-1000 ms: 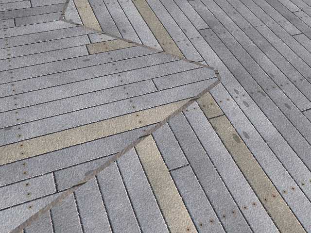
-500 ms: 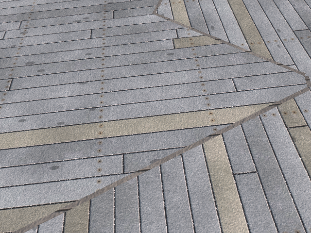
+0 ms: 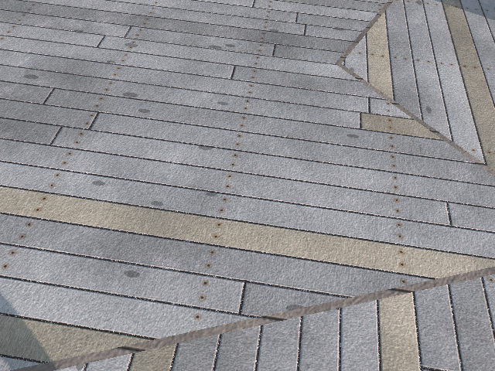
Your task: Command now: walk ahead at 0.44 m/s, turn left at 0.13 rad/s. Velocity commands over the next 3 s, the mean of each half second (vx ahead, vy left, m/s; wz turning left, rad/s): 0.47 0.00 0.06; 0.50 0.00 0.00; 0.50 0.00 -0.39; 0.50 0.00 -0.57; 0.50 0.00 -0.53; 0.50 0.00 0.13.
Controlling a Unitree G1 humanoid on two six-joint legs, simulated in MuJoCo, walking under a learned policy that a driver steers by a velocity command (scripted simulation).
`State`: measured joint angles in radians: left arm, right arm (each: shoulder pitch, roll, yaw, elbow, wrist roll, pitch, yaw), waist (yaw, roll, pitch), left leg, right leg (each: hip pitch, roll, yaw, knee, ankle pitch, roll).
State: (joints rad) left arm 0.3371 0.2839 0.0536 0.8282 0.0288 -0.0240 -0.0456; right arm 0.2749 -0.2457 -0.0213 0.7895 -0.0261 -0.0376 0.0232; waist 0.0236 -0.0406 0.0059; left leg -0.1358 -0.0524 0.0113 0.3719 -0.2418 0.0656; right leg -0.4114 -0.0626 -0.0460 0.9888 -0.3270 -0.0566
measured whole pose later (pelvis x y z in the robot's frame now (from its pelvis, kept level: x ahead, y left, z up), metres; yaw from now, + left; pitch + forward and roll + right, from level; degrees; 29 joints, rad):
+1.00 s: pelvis +0.55 +0.01 -0.01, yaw +0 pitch +0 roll +0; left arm 0.37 0.23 0.03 1.00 0.01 -0.07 0.00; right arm 0.13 -0.24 -0.03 0.88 -0.03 -0.07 0.01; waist 0.03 -0.02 0.07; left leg -0.35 -0.03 0.10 0.51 -0.16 0.08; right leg -0.26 0.01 0.00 1.11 -0.38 -0.08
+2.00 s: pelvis +1.11 -0.09 -0.02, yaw -33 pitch +1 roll +0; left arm 0.42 0.30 0.08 0.90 0.00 -0.05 0.00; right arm 0.03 -0.25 -0.02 0.72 -0.04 -0.08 0.00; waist 0.08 -0.01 0.05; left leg -0.47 -0.01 0.02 0.56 -0.12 0.02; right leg -0.08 0.13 0.19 0.73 -0.47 -0.09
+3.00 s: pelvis +1.47 -0.45 -0.02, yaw -40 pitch +1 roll -1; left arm 0.39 0.22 0.03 0.96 0.02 -0.09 0.02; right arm 0.11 -0.23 -0.03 0.80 -0.03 -0.01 0.06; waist 0.04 0.02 0.04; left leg -0.57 0.02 0.10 0.64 -0.08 0.09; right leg 0.15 0.06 -0.20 0.20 -0.38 -0.05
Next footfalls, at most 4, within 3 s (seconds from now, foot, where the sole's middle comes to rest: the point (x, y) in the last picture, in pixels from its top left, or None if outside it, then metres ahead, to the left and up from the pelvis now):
0.34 right None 0.36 -0.10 -0.78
0.90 left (222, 316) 0.66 0.08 -0.78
1.44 right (286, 242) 0.93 -0.11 -0.78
1.96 left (273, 163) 1.29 -0.08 -0.78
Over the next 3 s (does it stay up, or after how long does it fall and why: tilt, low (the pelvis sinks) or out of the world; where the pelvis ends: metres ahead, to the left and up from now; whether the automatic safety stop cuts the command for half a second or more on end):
stays up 1.47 -0.45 -0.02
